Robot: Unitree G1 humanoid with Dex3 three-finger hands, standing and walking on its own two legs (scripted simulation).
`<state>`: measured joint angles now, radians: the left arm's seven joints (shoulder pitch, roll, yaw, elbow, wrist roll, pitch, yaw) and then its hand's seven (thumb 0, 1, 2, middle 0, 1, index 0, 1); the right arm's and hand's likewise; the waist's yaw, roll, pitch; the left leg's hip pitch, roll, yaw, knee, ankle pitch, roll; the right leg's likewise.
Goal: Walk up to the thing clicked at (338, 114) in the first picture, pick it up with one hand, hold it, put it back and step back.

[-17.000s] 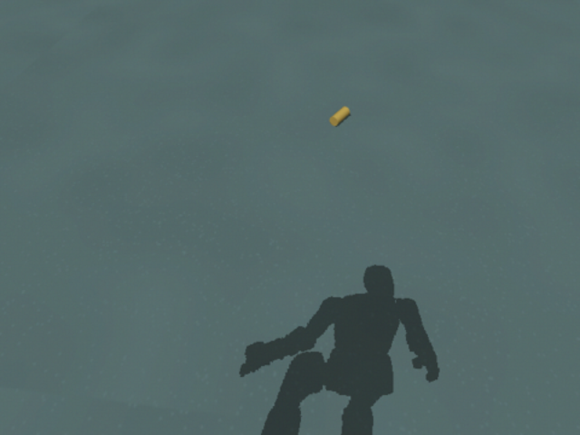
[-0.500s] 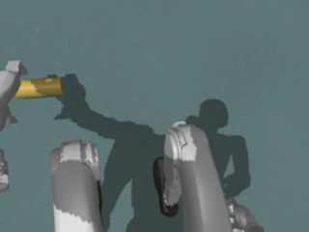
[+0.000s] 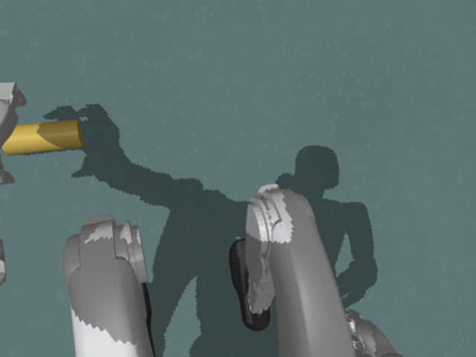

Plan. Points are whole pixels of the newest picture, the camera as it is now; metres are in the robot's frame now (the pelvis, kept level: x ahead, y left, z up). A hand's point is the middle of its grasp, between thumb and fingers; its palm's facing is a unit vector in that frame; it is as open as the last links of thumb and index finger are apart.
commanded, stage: rise first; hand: left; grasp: from above
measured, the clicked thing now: (44, 137) +0.49 +0.28 -0.29
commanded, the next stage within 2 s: approach in 0.92 s
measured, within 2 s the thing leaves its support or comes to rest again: neither
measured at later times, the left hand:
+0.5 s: hand out of the picture +0.45 +0.31 -0.17, palm faces -0.48 -0.05 -0.88, open 13.9 cm
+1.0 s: hand out of the picture +0.44 +0.31 -0.17, palm faces -0.49 -0.05 -0.87, open 13.7 cm
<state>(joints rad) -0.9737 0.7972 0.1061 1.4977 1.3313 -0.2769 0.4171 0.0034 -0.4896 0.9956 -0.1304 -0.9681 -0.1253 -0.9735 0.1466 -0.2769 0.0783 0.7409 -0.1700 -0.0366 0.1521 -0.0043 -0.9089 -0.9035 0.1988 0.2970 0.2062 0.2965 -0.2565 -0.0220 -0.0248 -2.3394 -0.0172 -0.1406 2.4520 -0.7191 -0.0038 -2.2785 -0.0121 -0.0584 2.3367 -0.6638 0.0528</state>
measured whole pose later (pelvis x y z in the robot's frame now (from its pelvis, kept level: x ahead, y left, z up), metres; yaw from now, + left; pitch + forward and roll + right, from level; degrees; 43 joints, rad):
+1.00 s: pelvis -0.01 +0.00 +0.00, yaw +0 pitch +34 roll -9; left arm -0.99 0.81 0.09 1.52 1.33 -0.29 0.39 0.00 -0.46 0.97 -0.16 -0.93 -0.16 -0.94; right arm 0.16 -0.28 0.10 0.72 -0.16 -0.05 0.15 0.00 -0.91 -0.90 0.20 0.30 0.21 0.30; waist -0.27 -0.02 -0.03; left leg -2.34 -0.02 -0.14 2.44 -0.70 0.00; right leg -2.27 -0.01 -0.06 2.32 -0.64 0.05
